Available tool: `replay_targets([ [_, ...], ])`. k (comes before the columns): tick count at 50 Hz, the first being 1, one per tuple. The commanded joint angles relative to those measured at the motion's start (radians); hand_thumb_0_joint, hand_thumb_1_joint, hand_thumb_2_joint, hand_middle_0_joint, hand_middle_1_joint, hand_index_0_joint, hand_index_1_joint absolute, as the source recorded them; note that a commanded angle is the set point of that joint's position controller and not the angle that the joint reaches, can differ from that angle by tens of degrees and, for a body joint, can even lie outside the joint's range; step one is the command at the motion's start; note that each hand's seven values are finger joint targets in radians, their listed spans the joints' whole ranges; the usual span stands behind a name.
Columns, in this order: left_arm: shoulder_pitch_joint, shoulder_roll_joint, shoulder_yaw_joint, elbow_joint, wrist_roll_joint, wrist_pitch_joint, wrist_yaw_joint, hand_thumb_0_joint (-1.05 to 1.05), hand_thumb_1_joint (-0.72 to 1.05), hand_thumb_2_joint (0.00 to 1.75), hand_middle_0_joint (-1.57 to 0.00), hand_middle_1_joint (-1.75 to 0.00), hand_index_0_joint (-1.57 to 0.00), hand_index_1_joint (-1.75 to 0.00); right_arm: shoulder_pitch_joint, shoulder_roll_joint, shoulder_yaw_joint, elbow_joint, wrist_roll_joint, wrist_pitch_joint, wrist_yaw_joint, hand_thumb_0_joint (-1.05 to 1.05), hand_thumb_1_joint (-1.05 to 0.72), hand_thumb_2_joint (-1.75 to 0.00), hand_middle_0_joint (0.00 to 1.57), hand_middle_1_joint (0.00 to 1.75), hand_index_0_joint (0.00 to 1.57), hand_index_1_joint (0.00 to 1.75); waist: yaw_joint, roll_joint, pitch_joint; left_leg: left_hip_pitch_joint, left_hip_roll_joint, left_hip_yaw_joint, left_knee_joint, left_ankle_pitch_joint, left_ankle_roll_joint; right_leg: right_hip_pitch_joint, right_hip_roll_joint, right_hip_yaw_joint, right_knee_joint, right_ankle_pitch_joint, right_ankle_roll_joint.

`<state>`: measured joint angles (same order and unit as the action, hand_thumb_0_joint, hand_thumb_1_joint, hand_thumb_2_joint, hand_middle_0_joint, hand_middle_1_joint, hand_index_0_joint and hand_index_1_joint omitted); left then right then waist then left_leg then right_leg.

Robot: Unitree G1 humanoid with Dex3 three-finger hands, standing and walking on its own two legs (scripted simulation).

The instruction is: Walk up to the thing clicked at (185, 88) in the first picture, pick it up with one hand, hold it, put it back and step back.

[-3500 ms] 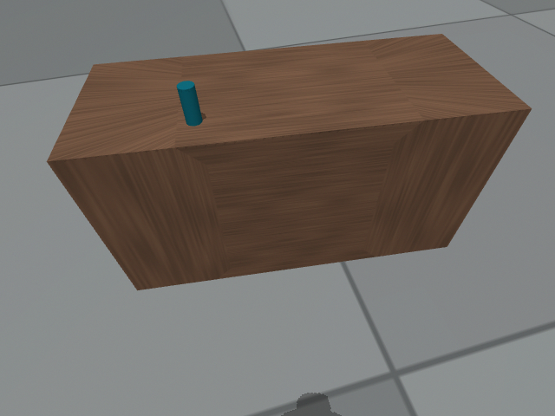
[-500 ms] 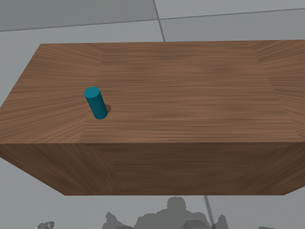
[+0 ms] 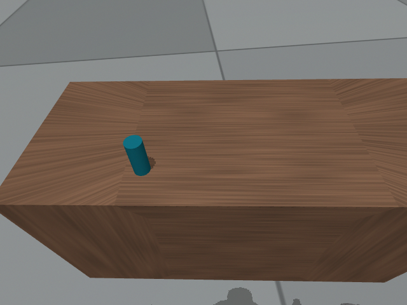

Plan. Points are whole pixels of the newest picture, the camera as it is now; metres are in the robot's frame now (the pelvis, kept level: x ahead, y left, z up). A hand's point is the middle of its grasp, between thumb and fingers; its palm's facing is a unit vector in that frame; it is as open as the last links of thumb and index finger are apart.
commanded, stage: walk up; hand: left
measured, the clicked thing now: (137, 156) +0.47 +0.20 -0.02
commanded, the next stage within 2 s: stand in 0.58 s
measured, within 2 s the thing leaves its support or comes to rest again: neither
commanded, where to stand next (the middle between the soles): +0.04 +0.00 m, yaw -2 degrees
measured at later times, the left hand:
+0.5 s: hand out of the picture +0.10 +0.25 -0.15, palm faces +0.00 -0.94 -0.34, open 7.4 cm
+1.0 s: hand out of the picture +0.09 +0.25 -0.15, palm faces -0.01 -0.94 -0.34, open 7.4 cm
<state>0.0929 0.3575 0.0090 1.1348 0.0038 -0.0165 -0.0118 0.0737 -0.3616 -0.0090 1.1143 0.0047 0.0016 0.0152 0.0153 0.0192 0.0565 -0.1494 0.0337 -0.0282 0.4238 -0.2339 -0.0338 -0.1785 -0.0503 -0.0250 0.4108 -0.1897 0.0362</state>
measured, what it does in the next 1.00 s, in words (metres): stands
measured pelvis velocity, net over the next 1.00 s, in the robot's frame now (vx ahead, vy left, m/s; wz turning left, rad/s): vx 0.01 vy -0.01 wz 0.00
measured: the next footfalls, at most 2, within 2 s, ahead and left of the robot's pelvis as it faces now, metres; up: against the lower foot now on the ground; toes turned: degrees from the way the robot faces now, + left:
none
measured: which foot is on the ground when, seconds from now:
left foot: down 0.00-1.00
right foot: down 0.00-1.00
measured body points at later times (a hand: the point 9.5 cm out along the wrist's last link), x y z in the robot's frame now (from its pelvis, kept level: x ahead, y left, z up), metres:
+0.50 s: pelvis +0.01 +0.00 +0.00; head +0.02 +0.00 +0.45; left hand +0.10 +0.30 -0.13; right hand +0.08 -0.30 -0.13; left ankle +0.00 +0.14 -0.74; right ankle +0.02 -0.14 -0.74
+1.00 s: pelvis +0.01 -0.01 +0.00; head +0.02 -0.01 +0.45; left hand +0.09 +0.30 -0.13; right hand +0.10 -0.31 -0.13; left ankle +0.00 +0.14 -0.74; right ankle +0.02 -0.14 -0.74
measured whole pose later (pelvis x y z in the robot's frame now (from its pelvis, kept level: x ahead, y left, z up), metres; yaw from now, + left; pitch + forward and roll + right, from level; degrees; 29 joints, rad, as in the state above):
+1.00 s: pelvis +0.01 -0.01 +0.00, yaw +0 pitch -2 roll +0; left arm 0.09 0.35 0.01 1.14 0.01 0.00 -0.01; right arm 0.08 -0.36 -0.01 1.13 0.00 0.00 0.01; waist 0.00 0.01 0.06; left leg -0.09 0.04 -0.02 0.33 -0.20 -0.05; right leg -0.13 -0.04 -0.03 0.34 -0.17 0.03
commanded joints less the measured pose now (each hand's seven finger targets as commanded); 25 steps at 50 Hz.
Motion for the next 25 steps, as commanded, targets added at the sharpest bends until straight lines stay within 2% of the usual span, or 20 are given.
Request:
replay_targets([
  [1, -0.069, 0.219, 0.039, -0.053, 0.003, -0.031, 0.018, 0.0, 0.9, 0.9, -0.2, -0.3, -0.2, -0.3, -0.041, -0.204, -0.04, -0.052, -0.002, -0.018, -0.011, 0.0, -0.9, -0.9, 0.2, 0.3, 0.2, 0.3, -0.011, -0.042, -0.106, 0.024, 0.074, -0.052, -0.078, 0.168, 0.059, 0.049, -0.088, 0.067, -0.093, 0.127, -0.049],
  [8, -0.083, 0.217, 0.041, -0.045, 0.007, -0.026, 0.019, 0.0, 0.9, 0.9, -0.2, -0.3, -0.2, -0.3, -0.044, -0.203, -0.039, -0.035, -0.007, -0.013, -0.011, 0.0, -0.9, -0.9, 0.2, 0.3, 0.2, 0.3, -0.009, -0.043, -0.072, 0.008, 0.07, -0.055, -0.113, 0.112, 0.053, 0.041, -0.09, 0.074, -0.122, 0.067, -0.044],
  [14, -0.081, 0.214, 0.047, -0.042, 0.009, -0.026, 0.02, 0.0, 0.9, 0.9, -0.2, -0.3, -0.2, -0.3, -0.036, -0.2, -0.04, -0.031, -0.007, -0.015, -0.011, 0.0, -0.9, -0.9, 0.2, 0.3, 0.2, 0.3, -0.011, -0.033, -0.1, 0.024, 0.077, -0.052, -0.113, 0.166, 0.051, 0.078, -0.089, 0.063, -0.118, 0.11, -0.045],
  [25, -0.083, 0.205, 0.049, -0.044, 0.008, -0.018, 0.021, 0.0, 0.9, 0.9, -0.2, -0.3, -0.2, -0.3, -0.024, -0.201, -0.044, -0.026, -0.01, -0.018, -0.018, 0.0, -0.9, -0.9, 0.2, 0.3, 0.2, 0.3, -0.012, -0.011, -0.103, 0.011, 0.079, -0.051, -0.129, 0.203, 0.05, 0.112, -0.085, 0.048, -0.095, 0.155, -0.044],
])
